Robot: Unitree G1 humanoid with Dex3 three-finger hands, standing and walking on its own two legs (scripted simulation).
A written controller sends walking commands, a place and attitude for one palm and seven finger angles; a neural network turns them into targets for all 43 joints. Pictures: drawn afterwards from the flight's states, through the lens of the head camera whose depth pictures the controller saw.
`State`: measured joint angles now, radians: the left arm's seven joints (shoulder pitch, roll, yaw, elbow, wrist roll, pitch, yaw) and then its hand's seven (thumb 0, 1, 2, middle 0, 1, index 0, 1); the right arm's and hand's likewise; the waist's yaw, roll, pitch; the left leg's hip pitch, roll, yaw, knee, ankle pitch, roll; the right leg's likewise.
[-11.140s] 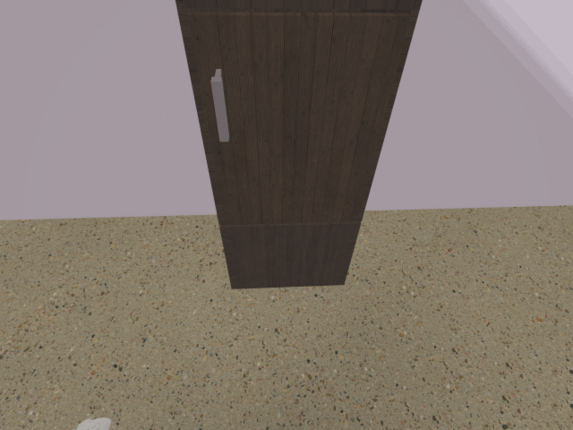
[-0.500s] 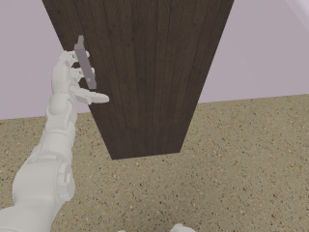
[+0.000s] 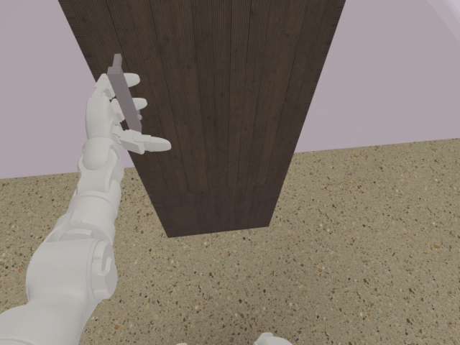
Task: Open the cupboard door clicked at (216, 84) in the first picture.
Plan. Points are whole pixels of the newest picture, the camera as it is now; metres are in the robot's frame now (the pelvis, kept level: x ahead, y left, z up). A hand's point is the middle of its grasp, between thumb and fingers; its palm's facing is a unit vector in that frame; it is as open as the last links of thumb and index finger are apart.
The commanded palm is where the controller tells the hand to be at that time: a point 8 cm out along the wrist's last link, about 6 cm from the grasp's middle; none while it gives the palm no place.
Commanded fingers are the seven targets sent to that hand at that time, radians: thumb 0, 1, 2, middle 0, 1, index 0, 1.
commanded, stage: slide the fingers in behind the handle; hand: left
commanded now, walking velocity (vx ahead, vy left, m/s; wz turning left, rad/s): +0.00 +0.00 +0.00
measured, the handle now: (127, 96) +0.54 +0.17 +0.11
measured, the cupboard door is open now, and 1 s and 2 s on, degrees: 0 2 40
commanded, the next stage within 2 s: close the thumb around the handle in 0.10 s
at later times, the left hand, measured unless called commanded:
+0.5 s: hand (138, 120) +0.48 +0.14 +0.11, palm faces +0.09 -1.00 +0.00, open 11.6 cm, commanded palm +0.44 +0.19 +0.11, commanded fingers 0.00 0.40 0.68 -0.36 -1.30 -0.36 -1.30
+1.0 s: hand (139, 121) +0.47 +0.14 +0.11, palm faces +0.10 -0.99 +0.00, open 5.8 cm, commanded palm +0.44 +0.19 +0.11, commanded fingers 0.00 0.90 0.90 -0.40 -1.35 -0.40 -1.35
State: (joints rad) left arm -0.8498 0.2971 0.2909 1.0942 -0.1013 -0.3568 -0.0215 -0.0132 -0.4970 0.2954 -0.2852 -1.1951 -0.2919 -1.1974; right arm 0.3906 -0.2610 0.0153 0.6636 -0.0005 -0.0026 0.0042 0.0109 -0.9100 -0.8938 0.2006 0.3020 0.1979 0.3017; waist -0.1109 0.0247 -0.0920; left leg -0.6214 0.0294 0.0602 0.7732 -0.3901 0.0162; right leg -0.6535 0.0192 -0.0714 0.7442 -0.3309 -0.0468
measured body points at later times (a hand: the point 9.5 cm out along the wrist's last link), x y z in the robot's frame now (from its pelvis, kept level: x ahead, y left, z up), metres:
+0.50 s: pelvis +0.00 +0.00 +0.00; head +0.07 +0.00 +0.45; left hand +0.47 +0.19 +0.11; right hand +0.04 -0.26 -0.12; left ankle -0.01 +0.11 -0.71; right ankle +0.01 -0.09 -0.71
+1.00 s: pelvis +0.00 +0.00 +0.00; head +0.07 +0.00 +0.45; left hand +0.46 +0.19 +0.11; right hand +0.04 -0.26 -0.12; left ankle -0.01 +0.11 -0.71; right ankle +0.01 -0.09 -0.71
